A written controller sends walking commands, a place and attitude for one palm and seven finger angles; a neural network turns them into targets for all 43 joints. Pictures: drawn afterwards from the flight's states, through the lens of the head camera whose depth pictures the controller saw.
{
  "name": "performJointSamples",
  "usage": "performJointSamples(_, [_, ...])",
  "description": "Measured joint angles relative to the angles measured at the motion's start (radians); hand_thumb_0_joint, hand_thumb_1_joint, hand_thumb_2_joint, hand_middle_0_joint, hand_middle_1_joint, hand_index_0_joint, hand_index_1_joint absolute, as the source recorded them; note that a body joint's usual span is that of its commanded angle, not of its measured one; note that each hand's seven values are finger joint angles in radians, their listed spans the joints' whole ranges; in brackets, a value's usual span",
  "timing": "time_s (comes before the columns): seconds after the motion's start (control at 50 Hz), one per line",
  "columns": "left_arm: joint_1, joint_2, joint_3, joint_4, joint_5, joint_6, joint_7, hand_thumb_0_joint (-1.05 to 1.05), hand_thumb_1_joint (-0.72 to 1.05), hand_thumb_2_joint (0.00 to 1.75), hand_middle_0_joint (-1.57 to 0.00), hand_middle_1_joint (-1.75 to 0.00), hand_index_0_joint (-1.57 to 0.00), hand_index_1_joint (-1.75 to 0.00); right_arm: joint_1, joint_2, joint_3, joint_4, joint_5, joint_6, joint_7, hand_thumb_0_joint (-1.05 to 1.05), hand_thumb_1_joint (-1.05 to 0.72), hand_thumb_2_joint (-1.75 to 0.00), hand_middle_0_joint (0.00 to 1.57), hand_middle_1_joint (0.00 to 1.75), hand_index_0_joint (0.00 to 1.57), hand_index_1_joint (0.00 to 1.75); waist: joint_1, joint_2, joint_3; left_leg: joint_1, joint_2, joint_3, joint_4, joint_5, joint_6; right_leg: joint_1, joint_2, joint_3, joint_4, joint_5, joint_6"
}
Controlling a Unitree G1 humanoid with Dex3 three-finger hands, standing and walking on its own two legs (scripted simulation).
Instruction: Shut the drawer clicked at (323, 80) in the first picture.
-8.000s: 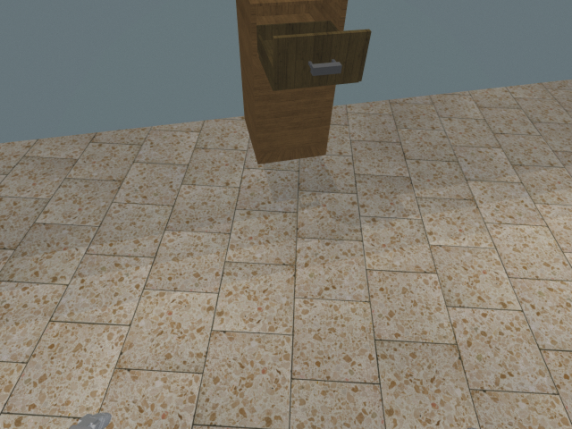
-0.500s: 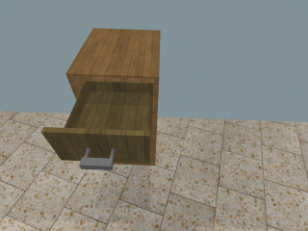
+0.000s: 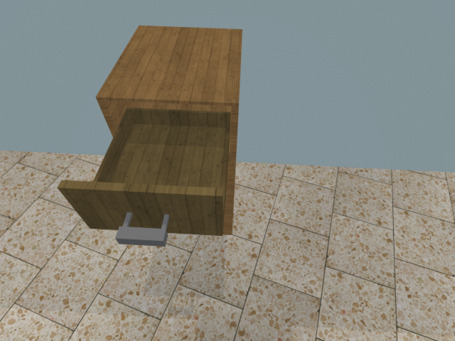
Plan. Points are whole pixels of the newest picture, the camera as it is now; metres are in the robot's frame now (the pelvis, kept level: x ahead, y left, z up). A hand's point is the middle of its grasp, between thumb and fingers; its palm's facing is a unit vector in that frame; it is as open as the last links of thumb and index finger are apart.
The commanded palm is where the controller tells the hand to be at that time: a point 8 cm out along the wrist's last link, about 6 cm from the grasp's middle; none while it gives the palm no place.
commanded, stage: come to a stop and stand still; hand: left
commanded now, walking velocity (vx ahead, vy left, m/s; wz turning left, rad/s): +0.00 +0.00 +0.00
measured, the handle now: (145, 226) +0.35 +0.21 -0.08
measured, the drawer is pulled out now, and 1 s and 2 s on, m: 0.30 0.30 0.30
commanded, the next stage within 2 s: look again from close up in 0.56 s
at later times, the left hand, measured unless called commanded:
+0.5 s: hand out of the picture -0.06 +0.17 -0.17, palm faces +0.03 -0.98 -0.18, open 7.4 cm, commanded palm none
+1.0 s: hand out of the picture +0.01 +0.22 -0.17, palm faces +0.00 -0.97 -0.23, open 7.4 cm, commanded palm none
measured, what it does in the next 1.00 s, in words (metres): steps on the spot: left foot, then right foot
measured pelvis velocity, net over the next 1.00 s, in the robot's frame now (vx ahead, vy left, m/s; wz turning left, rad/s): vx -0.02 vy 0.04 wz -0.01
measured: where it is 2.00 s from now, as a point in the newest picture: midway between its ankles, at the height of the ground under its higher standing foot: outside the picture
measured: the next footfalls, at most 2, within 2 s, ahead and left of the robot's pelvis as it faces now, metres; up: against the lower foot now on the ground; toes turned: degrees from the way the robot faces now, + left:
left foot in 0.02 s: +0.03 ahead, +0.14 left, +0.00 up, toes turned +2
right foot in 0.28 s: +0.00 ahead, -0.09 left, +0.00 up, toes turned -2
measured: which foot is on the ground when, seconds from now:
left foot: up 0.00-0.00, down 0.02-1.00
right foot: down 0.00-0.02, up 0.04-0.26, down 0.28-1.00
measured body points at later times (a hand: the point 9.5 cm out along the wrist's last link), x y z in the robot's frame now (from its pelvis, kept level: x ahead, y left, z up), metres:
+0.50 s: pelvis -0.03 +0.01 +0.01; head -0.03 +0.00 +0.46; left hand -0.06 +0.22 -0.15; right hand -0.03 -0.21 -0.16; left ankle -0.01 +0.14 -0.73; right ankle -0.04 -0.09 -0.73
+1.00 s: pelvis -0.02 +0.04 +0.00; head -0.02 +0.03 +0.45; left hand +0.01 +0.27 -0.15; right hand -0.04 -0.17 -0.16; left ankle -0.01 +0.14 -0.73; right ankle -0.04 -0.09 -0.73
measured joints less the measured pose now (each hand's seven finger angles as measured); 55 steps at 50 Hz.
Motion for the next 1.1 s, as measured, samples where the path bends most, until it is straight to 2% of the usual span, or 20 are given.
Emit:
performJointSamples(0.02, [0.012, 0.004, 0.000, 0.001, -0.003, 0.006, -0.002, 0.00, 0.91, 0.90, -0.21, -0.30, -0.20, -0.30, 0.007, -0.006, 0.001, -0.008, -0.002, -0.008, 0.001, 0.00, -0.91, -0.90, 0.20, 0.29, 0.19, 0.30, -0.001, 0.008, -0.012, 0.026, 0.008, -0.009, -0.077, 0.034, 0.008, -0.017, 0.007, -0.004, 0.023, -0.007, 0.006])
performJointSamples(0.1, [0.045, 0.032, 0.009, 0.023, -0.007, 0.033, -0.007, 0.01, 0.91, 0.90, -0.21, -0.30, -0.20, -0.30, 0.025, 0.019, 0.016, -0.002, -0.014, -0.005, -0.003, 0.00, -0.91, -0.90, 0.20, 0.29, 0.19, 0.30, 0.001, -0.030, -0.034, 0.020, -0.013, -0.006, -0.087, 0.086, 0.033, -0.058, 0.025, 0.064, 0.191, -0.193, 0.017])
performJointSamples(0.16, [0.078, 0.034, 0.004, 0.034, -0.006, 0.027, -0.011, 0.01, 0.91, 0.90, -0.20, -0.30, -0.19, -0.30, 0.032, 0.031, 0.031, 0.016, -0.014, 0.000, -0.008, 0.00, -0.91, -0.90, 0.20, 0.29, 0.19, 0.30, 0.012, -0.027, -0.052, 0.029, -0.021, -0.008, -0.143, 0.120, 0.042, -0.051, 0.046, 0.086, 0.307, -0.235, 0.019])
performJointSamples(0.22, [0.117, 0.023, -0.012, 0.051, -0.009, 0.013, -0.010, 0.01, 0.91, 0.90, -0.20, -0.30, -0.19, -0.30, 0.025, 0.025, 0.032, 0.034, -0.012, -0.003, -0.014, 0.01, -0.92, -0.90, 0.20, 0.30, 0.20, 0.30, 0.020, -0.018, -0.056, 0.031, -0.032, -0.001, -0.176, 0.145, 0.046, 0.026, 0.045, 0.079, 0.227, -0.251, 0.028])
performJointSamples(0.28, [0.148, 0.011, -0.030, 0.082, -0.013, -0.007, -0.006, 0.01, 0.91, 0.90, -0.20, -0.30, -0.19, -0.30, 0.014, 0.020, 0.033, 0.045, -0.001, -0.017, -0.012, 0.01, -0.93, -0.90, 0.20, 0.30, 0.20, 0.30, 0.023, -0.018, -0.051, 0.011, -0.046, 0.017, -0.157, 0.143, 0.040, 0.131, 0.040, 0.090, 0.012, -0.150, 0.024])
performJointSamples(0.34, [0.163, -0.027, -0.049, 0.122, -0.016, -0.019, -0.006, 0.01, 0.91, 0.90, -0.20, -0.30, -0.19, -0.30, 0.000, 0.003, 0.028, 0.059, 0.006, -0.020, -0.012, 0.01, -0.93, -0.90, 0.21, 0.30, 0.20, 0.30, 0.006, 0.033, -0.035, 0.024, -0.021, 0.007, -0.169, 0.155, 0.027, 0.154, 0.067, 0.080, -0.025, -0.136, 0.000])
performJointSamples(0.44, [0.180, -0.053, -0.062, 0.143, -0.021, -0.024, -0.008, 0.01, 0.91, 0.90, -0.20, -0.30, -0.19, -0.30, 0.019, 0.005, 0.038, 0.087, 0.004, -0.018, -0.008, 0.01, -0.93, -0.90, 0.20, 0.30, 0.20, 0.30, -0.006, 0.037, -0.039, 0.045, -0.008, 0.004, -0.204, 0.178, 0.025, 0.177, 0.081, 0.077, -0.067, -0.108, -0.009])
performJointSamples(0.68, [0.146, -0.063, -0.061, 0.124, -0.016, -0.037, 0.004, 0.01, 0.92, 0.90, -0.21, -0.30, -0.20, -0.30, 0.113, 0.052, 0.053, 0.136, -0.002, -0.020, -0.007, 0.01, -0.91, -0.90, 0.20, 0.29, 0.20, 0.30, -0.015, 0.016, -0.044, 0.021, 0.011, -0.004, -0.183, 0.176, 0.019, 0.175, 0.100, 0.069, -0.090, -0.090, -0.015])
performJointSamples(0.74, [0.160, -0.062, -0.068, 0.097, -0.012, -0.060, 0.009, 0.02, 0.92, 0.90, -0.21, -0.30, -0.20, -0.30, 0.125, 0.042, 0.054, 0.094, -0.007, -0.015, 0.005, 0.01, -0.91, -0.90, 0.20, 0.29, 0.20, 0.30, -0.032, 0.042, -0.036, -0.030, 0.023, -0.020, -0.091, 0.126, 0.024, 0.151, 0.115, 0.064, -0.057, -0.102, -0.015])
performJointSamples(0.82, [0.158, -0.045, -0.067, 0.075, -0.015, -0.051, 0.004, 0.01, 0.91, 0.90, -0.21, -0.30, -0.20, -0.30, 0.147, 0.039, 0.058, 0.057, -0.011, -0.030, 0.007, 0.01, -0.91, -0.90, 0.20, 0.29, 0.19, 0.30, -0.049, 0.044, -0.046, -0.043, 0.006, -0.018, -0.041, 0.094, 0.037, 0.133, 0.096, 0.066, 0.006, -0.146, -0.004])
performJointSamples(0.98, [0.123, -0.012, -0.059, 0.026, -0.017, -0.044, 0.003, 0.01, 0.91, 0.90, -0.20, -0.30, -0.20, -0.30, 0.128, 0.046, 0.077, 0.042, -0.012, -0.038, 0.005, 0.01, -0.91, -0.90, 0.20, 0.29, 0.20, 0.30, -0.029, 0.037, -0.053, -0.022, -0.032, 0.001, -0.065, 0.091, 0.064, 0.136, 0.058, 0.082, 0.022, -0.167, 0.023])
performJointSamples(1.1, [0.121, -0.011, -0.063, 0.026, -0.018, -0.044, 0.002, 0.01, 0.91, 0.90, -0.20, -0.30, -0.19, -0.30, 0.094, 0.020, 0.075, 0.057, -0.008, -0.044, 0.002, 0.02, -0.92, -0.90, 0.20, 0.30, 0.20, 0.30, -0.017, 0.027, -0.045, 0.008, -0.046, 0.012, -0.099, 0.096, 0.074, 0.158, 0.044, 0.093, -0.001, -0.165, 0.035])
